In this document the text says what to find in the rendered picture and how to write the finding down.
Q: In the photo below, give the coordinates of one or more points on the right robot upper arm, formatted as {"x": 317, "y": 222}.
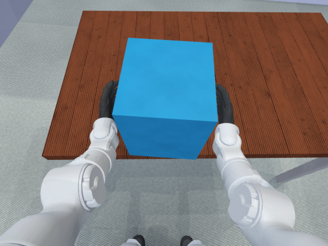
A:
{"x": 266, "y": 217}

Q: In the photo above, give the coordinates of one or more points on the robot left foot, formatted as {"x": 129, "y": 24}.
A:
{"x": 140, "y": 239}

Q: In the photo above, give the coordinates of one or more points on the right robot forearm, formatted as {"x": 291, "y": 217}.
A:
{"x": 231, "y": 162}

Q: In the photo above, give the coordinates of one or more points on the table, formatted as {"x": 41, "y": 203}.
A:
{"x": 274, "y": 65}

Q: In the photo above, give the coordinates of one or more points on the left robot hand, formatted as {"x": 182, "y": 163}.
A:
{"x": 108, "y": 99}

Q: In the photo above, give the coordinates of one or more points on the left robot upper arm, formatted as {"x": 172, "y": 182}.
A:
{"x": 69, "y": 196}

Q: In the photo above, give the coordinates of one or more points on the right robot hand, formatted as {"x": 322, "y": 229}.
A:
{"x": 224, "y": 107}

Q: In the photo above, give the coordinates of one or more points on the robot right foot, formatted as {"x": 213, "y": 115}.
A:
{"x": 185, "y": 240}

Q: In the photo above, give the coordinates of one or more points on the left robot forearm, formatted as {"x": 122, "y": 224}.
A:
{"x": 102, "y": 150}

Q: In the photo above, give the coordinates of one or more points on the robot foot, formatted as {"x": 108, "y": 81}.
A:
{"x": 140, "y": 239}
{"x": 185, "y": 240}

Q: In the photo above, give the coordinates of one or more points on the carton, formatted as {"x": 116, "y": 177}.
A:
{"x": 165, "y": 104}

